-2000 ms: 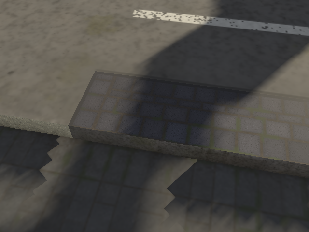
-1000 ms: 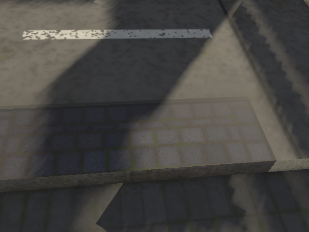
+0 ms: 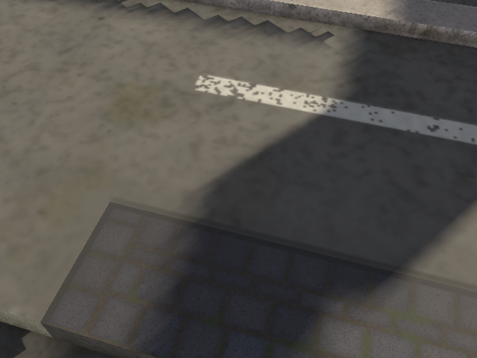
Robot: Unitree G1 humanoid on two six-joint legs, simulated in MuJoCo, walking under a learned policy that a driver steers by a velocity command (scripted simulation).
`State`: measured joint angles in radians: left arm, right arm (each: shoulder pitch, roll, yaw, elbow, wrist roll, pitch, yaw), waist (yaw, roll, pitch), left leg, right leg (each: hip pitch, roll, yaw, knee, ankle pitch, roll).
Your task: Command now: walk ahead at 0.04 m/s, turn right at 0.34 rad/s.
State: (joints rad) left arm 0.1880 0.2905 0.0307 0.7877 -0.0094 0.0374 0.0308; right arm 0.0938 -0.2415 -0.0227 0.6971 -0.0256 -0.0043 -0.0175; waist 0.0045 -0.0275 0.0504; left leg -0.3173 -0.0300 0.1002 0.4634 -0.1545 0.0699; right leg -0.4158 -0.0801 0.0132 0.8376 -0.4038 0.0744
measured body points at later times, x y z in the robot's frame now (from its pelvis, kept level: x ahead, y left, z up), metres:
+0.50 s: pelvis +0.02 -0.03 +0.01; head +0.05 -0.06 +0.46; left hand +0.23 +0.21 -0.08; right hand +0.12 -0.34 -0.09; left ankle +0.07 +0.11 -0.71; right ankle -0.02 -0.13 -0.73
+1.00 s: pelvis +0.16 -0.11 -0.01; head +0.18 -0.13 +0.44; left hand +0.43 +0.03 -0.08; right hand +0.06 -0.37 -0.14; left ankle +0.09 +0.08 -0.69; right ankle +0.16 -0.23 -0.74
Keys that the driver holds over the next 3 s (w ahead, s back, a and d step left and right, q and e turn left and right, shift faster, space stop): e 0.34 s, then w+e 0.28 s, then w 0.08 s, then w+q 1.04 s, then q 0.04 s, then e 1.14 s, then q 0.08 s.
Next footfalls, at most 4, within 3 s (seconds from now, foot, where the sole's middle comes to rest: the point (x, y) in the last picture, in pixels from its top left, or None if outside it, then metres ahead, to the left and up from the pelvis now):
0.12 right None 0.02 -0.13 -0.77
0.56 left None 0.12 0.08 -0.77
0.94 right None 0.19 -0.25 -0.77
1.40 left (285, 324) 0.52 -0.09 -0.66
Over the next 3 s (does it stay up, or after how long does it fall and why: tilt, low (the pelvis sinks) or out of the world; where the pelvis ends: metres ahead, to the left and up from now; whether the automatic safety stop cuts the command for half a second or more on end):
stays up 0.71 -0.16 0.10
